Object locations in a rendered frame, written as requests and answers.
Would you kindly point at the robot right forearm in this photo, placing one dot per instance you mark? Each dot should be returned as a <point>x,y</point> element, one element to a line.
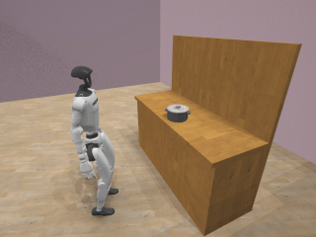
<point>79,144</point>

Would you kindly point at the right robot hand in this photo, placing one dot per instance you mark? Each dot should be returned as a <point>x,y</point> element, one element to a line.
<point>87,167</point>

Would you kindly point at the robot right upper arm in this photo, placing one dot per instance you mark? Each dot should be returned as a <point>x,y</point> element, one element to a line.
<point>78,108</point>

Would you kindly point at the pot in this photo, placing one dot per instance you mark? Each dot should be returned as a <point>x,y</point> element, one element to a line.
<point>177,117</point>

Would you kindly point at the lid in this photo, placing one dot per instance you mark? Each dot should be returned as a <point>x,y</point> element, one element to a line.
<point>172,109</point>

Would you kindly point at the right robot foot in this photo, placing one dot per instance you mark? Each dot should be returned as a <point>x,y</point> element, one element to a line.
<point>105,211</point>

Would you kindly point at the table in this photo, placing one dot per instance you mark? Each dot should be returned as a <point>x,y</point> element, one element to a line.
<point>235,90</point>

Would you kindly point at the robot left shin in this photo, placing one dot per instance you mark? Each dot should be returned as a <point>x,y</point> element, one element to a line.
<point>112,171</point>

